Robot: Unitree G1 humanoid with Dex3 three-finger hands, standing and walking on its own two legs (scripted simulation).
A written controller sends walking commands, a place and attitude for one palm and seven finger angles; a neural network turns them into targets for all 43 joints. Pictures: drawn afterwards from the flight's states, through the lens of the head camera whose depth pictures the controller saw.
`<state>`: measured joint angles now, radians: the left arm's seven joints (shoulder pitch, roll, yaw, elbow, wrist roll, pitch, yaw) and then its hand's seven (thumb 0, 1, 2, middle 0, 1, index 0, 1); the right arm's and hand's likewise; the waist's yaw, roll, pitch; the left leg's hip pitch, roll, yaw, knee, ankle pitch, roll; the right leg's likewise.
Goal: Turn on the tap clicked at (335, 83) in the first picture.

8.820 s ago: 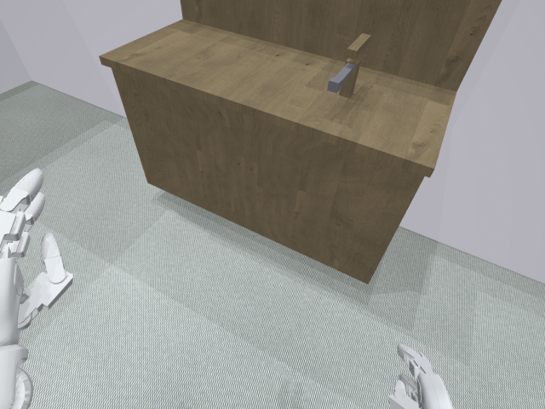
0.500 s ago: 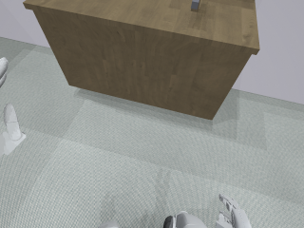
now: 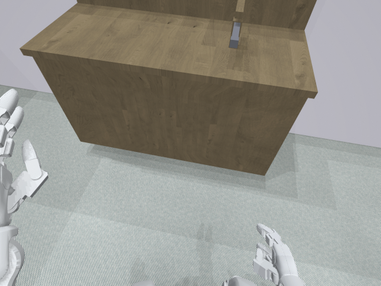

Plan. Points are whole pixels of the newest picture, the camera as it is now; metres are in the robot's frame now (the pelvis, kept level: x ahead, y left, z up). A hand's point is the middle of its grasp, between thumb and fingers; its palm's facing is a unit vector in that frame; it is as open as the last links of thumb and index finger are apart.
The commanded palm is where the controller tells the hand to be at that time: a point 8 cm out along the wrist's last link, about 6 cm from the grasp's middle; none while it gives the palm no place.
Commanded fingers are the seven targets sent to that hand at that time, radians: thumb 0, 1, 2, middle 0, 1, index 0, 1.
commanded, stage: turn to face it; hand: left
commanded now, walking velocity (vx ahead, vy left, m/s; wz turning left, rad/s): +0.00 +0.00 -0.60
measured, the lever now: (234, 42) +0.86 -0.06 +0.06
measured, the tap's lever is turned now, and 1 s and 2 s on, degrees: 0 0 0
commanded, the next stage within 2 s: take the last steps up to it in 0.82 s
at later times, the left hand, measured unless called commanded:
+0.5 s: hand (133, 160) +0.26 +0.12 +0.19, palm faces +0.15 -0.86 -0.50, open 7.4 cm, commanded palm +0.21 +0.18 +0.18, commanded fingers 0.00 0.90 0.90 -0.20 -0.30 -0.20 -0.30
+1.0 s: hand (143, 181) +0.23 +0.10 +0.18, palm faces +0.04 -0.91 -0.40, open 7.4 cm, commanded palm +0.19 +0.16 +0.18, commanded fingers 0.00 0.90 0.90 -0.20 -0.30 -0.20 -0.30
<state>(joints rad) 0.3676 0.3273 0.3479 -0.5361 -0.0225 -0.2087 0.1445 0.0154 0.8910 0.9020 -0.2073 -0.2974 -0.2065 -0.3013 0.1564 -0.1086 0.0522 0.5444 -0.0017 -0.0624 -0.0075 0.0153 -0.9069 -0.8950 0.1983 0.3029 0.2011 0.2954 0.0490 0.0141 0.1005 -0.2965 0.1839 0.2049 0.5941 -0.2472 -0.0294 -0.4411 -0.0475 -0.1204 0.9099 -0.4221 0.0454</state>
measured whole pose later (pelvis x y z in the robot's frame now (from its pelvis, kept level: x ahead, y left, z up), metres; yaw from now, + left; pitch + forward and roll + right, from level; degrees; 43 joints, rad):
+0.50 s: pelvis -0.01 -0.05 +0.00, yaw -14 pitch +1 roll +2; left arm 0.53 0.42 0.41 -0.59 -0.06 -0.20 0.15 0.01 0.88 0.90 -0.22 -0.30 -0.22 -0.30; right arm 0.16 -0.29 -0.06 0.57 0.01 0.06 -0.03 0.02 -0.91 -0.90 0.19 0.30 0.19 0.29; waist -0.01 -0.01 0.09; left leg -0.46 0.06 0.00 0.98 -0.41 -0.07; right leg -0.35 0.09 -0.01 0.45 -0.11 -0.11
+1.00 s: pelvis -0.08 -0.02 +0.00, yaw -26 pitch +0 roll -1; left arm 0.39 0.37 0.36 -0.50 -0.01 -0.18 0.15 0.01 0.89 0.90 -0.21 -0.30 -0.21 -0.30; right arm 0.22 -0.11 0.06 0.58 0.01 -0.06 0.00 0.02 -0.90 -0.89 0.20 0.30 0.20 0.30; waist 0.03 0.02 0.06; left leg -0.29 0.16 0.13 0.61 -0.30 -0.05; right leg -0.25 -0.02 -0.08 0.55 -0.31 0.04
